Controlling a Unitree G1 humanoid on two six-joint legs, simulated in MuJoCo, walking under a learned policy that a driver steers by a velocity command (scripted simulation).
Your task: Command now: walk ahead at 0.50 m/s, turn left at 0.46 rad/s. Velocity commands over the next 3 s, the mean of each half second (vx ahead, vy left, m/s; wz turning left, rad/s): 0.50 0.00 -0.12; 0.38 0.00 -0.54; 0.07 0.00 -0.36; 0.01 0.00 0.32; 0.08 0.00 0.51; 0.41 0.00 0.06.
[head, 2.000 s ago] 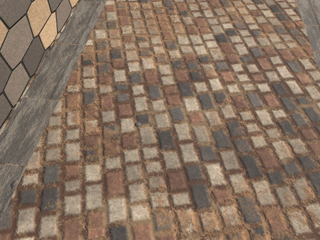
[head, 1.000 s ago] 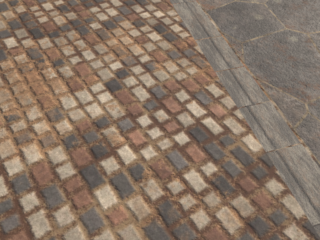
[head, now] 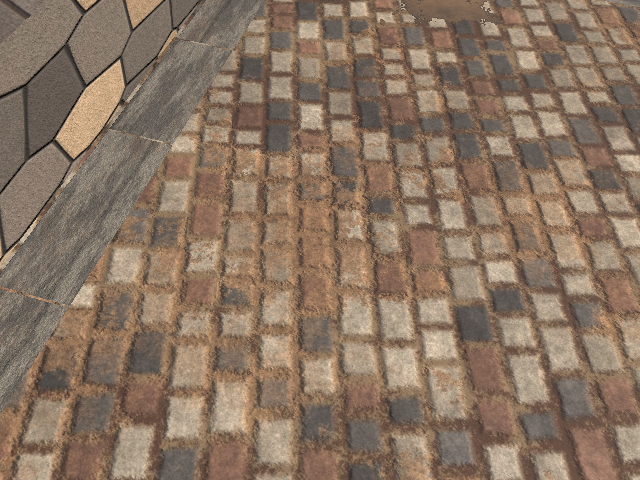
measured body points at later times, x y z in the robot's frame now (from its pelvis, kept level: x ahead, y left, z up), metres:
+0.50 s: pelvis +0.30 -0.08 +0.00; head +0.33 -0.09 +0.45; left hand +0.42 +0.19 -0.11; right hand +0.42 -0.36 -0.10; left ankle +0.33 +0.08 -0.67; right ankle +0.32 -0.15 -0.74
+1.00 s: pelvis +0.55 -0.07 +0.00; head +0.60 -0.08 +0.44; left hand +0.79 +0.15 -0.11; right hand +0.58 -0.38 -0.10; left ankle +0.63 +0.02 -0.74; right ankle +0.51 -0.20 -0.67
